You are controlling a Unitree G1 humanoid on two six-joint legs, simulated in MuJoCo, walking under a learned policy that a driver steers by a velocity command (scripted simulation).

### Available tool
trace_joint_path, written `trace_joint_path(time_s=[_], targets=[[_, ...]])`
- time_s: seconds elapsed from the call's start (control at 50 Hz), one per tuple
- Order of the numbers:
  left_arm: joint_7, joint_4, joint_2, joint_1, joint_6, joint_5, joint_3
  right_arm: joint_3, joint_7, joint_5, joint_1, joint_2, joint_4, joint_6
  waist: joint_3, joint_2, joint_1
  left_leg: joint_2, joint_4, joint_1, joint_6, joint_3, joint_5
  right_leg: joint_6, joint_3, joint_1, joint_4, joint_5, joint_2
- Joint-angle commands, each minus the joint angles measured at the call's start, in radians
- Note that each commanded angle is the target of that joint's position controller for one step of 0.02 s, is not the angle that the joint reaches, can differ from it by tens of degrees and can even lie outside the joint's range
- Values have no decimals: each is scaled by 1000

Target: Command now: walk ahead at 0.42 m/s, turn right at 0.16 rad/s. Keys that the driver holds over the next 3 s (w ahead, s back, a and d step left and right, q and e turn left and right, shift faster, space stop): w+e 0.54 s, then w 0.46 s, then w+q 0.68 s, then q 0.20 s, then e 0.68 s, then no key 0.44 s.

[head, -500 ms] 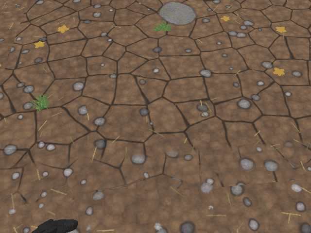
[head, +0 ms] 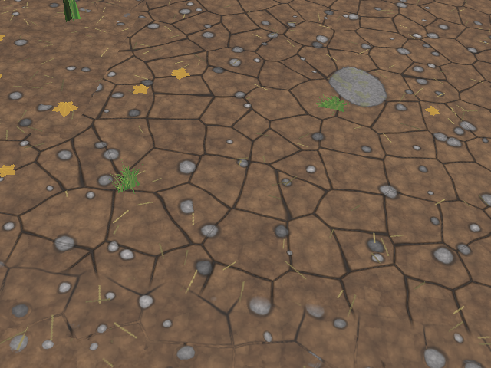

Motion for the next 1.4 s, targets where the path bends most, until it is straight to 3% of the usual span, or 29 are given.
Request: trace_joint_path(time_s=[0.02,0.18,0.24,0.28,0.3,0.32,0.34,0.36,0.4,0.48,0.58,0.68,0.74,0.76,0.78,0.8,0.82,0.86,0.88,0.94,1.04,1.14,1.2,1.24,1.26,1.28,1.32,1.34,1.4], targets=[[-9,-78,33,-125,-13,-8,-2,-46,-8,-6,1,-167,-39,-22,76,134,-25,223,-155,61,89,-75,149,10,34,-124,-84,106,1],[-59,-158,-6,-259,-30,-8,-37,-53,-10,15,44,-175,21,-10,167,117,-74,277,-111,179,83,69,407,-52,-61,-85,-337,53,33],[-69,-167,40,-184,-31,-7,-18,-62,-26,18,21,-216,16,6,62,183,-5,278,93,233,52,116,1019,-113,-148,99,-336,-86,118],[-51,-112,133,87,-23,-12,29,-65,-36,20,-9,-239,8,15,-100,167,148,238,456,104,6,152,1130,-180,-136,504,-399,-40,172],[-25,-85,206,252,-10,-9,51,-51,-35,2,-7,-214,-17,-1,-216,44,205,190,768,-183,-28,137,714,-249,129,853,-392,-63,-1],[-19,-106,252,221,-12,-17,54,-6,-13,-5,72,-70,-55,-34,-343,-214,95,-61,1164,-600,-103,26,-278,-469,750,1154,-514,-232,-277],[-14,-97,182,247,-11,-7,34,-25,6,32,-30,-165,-68,-79,-372,-94,171,-18,1235,-701,-75,-169,-273,-439,775,1154,-606,-288,-267],[-8,-99,140,213,-15,-3,24,-28,14,63,-121,-186,-104,-98,-232,-51,170,36,1186,-746,-51,-156,-208,-385,606,1040,-611,-246,-227],[-9,-124,88,85,-27,-2,6,-34,1,17,-165,-180,-110,-102,-61,71,75,108,974,-659,-49,-131,-113,-326,419,722,-648,-70,-136],[8,-153,97,33,-30,3,5,-34,2,-4,-116,-145,-123,-58,18,12,1,131,812,-558,-106,-94,-59,-341,309,447,-725,82,-82],[27,-133,124,104,-18,-6,13,-7,11,-4,-310,-88,-171,-63,30,-19,84,57,392,-434,-133,-40,331,-249,180,344,-690,37,17],[25,-91,116,196,-9,-7,7,-23,34,17,-379,-140,-199,-78,22,-49,112,45,251,-437,-79,-77,307,-216,297,537,-582,-36,-82],[22,-94,109,179,-2,2,3,-50,31,11,-236,-184,-172,-85,-28,-62,20,18,195,-251,-6,-39,204,-170,295,583,-407,195,-60],[20,-109,68,175,-4,13,-14,-63,25,-3,-91,-227,-157,-89,-157,-10,-48,127,233,-18,58,-139,228,-135,241,498,-177,154,-5],[20,-115,1,317,-19,-3,-35,-89,24,-15,37,-318,-125,-79,-323,244,-33,344,196,363,226,-543,56,-53,121,164,209,-150,144],[17,-109,32,310,-28,-13,-39,-80,36,12,92,-260,-95,-70,-335,340,-51,409,52,411,259,-815,-176,-38,145,-18,351,-530,154],[16,-125,113,205,-29,-22,-18,-59,32,23,35,-193,-104,-65,-178,213,-69,381,33,305,211,-717,-287,-44,160,-104,423,-471,96],[15,-163,98,71,-31,1,-21,-40,30,6,-81,-155,-116,-50,-6,91,-32,295,-8,50,173,-490,-123,-47,89,-90,334,-334,16],[14,-161,85,76,-29,8,-17,-32,31,1,-109,-137,-117,-52,18,108,-2,262,-34,-28,163,-426,-35,-45,87,-39,272,-289,-17],[13,-144,38,119,-16,8,-26,-31,34,11,-120,-138,-101,-61,16,143,33,219,-88,-110,173,-303,116,-25,55,33,166,-238,-35],[8,-180,-1,-43,-29,19,-45,-45,23,26,-73,-184,-60,-48,44,104,-8,186,-118,-119,164,-179,238,5,27,63,-173,3,-28],[-12,-215,15,-177,-52,4,-41,-54,13,41,10,-206,-16,-23,67,111,-44,204,-66,-84,146,-208,195,14,26,154,-369,83,27],[-17,-211,56,-141,-67,2,-25,-62,5,40,3,-220,-10,-8,49,136,1,228,15,-41,116,-263,203,-15,32,253,-437,-2,39],[-3,-161,120,53,-73,14,9,-47,4,32,-6,-178,-16,-4,-72,116,101,144,248,-115,63,-211,306,-68,34,563,-463,-20,15],[9,-143,196,231,-70,30,28,-21,3,7,-13,-106,-51,-6,-239,-22,169,62,570,-297,17,-143,68,-131,234,849,-431,-20,-190],[5,-117,251,270,-55,29,39,-1,5,34,130,-35,-71,-23,-346,-309,101,-43,874,-634,-34,-93,-364,-277,645,1093,-534,-235,-378],[7,-124,103,201,-51,13,2,-43,2,59,-20,-189,-72,-24,-137,-116,138,49,1010,-767,-33,-152,-233,-217,519,897,-622,-414,-312],[6,-126,77,132,-52,19,-10,-44,0,50,-57,-177,-77,-18,-74,-58,106,85,986,-726,-37,-136,-154,-197,411,775,-647,-307,-269],[7,-110,33,46,-63,31,-17,-46,9,44,-59,-128,-86,9,7,-95,41,136,909,-623,-47,-133,-49,-187,203,585,-731,-117,-201]])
